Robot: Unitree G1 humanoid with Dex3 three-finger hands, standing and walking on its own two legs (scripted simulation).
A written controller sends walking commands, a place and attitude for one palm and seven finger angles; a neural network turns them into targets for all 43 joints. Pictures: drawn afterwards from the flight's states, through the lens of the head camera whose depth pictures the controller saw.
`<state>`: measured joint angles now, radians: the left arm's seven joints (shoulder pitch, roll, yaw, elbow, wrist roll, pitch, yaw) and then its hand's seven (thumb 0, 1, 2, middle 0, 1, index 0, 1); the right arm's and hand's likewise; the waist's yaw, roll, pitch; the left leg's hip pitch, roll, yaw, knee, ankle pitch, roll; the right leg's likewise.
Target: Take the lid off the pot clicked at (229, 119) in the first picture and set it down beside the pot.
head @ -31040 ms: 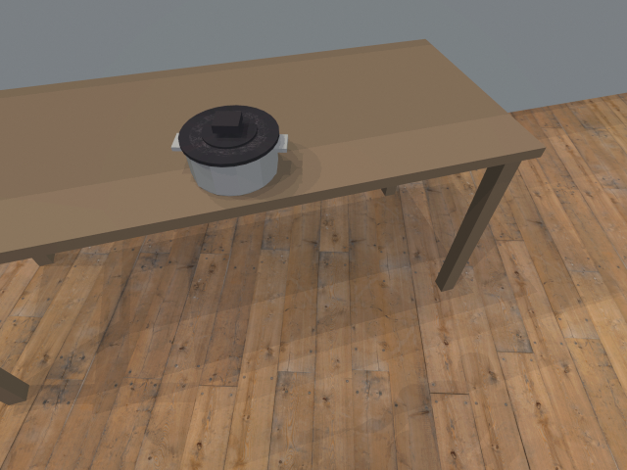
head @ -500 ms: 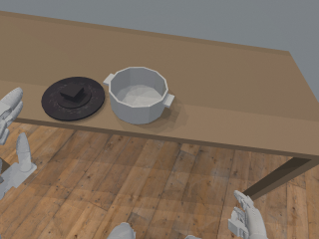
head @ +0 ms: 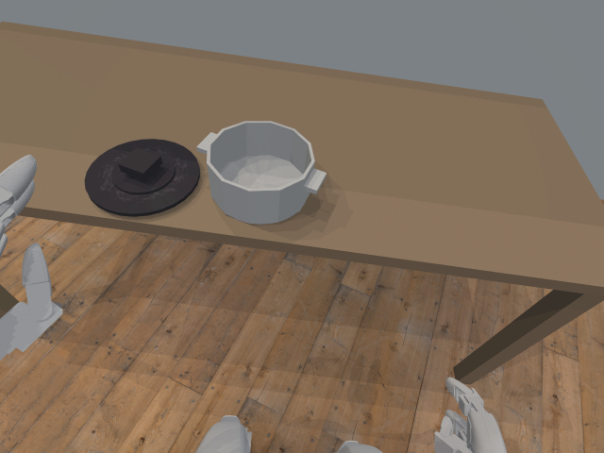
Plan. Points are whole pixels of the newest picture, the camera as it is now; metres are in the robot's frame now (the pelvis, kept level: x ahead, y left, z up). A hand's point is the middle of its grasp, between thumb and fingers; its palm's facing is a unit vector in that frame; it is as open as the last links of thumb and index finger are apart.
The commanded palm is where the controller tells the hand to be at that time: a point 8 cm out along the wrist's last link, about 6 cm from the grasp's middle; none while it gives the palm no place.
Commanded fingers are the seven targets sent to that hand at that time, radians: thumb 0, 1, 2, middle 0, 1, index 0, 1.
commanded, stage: step back with the hand held close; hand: left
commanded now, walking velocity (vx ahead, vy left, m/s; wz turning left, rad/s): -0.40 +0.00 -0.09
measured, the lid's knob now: (141, 163) +0.60 +0.32 -0.02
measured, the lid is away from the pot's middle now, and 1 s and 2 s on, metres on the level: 0.23 0.23 0.23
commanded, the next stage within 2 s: stop stepping back and stand still in 0.42 s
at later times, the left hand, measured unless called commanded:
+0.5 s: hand (19, 388) +0.14 +0.22 +0.20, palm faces +0.16 -0.91 -0.38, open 7.4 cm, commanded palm none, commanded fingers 0.00 0.90 0.90 -0.20 -0.30 -0.20 -0.30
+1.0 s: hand out of the picture +0.05 +0.27 +0.17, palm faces +0.27 -0.88 -0.40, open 7.4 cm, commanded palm -0.01 +0.31 +0.21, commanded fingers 0.00 0.90 0.90 -0.20 -0.30 -0.20 -0.30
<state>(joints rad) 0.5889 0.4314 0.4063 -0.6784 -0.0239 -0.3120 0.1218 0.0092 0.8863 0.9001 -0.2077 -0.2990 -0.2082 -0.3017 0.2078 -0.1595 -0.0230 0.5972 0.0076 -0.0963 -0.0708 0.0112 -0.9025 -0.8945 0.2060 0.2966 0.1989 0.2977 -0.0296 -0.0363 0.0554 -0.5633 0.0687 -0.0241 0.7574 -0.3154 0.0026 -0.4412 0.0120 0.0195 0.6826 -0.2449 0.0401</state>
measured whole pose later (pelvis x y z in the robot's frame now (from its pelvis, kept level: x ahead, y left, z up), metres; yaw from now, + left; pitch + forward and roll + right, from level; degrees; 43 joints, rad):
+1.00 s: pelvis -0.17 +0.05 +0.03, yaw -6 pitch -1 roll -1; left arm 0.62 0.39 0.34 -0.54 -0.03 -0.13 0.15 0.01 0.89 0.90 -0.20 -0.30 -0.20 -0.30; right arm 0.27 -0.17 0.04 0.64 0.01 -0.08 -0.07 0.01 -0.90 -0.89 0.20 0.30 0.20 0.30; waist -0.03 -0.04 -0.03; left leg -0.33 -0.02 0.02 0.53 -0.24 0.05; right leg -0.23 0.03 -0.03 0.55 -0.39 -0.01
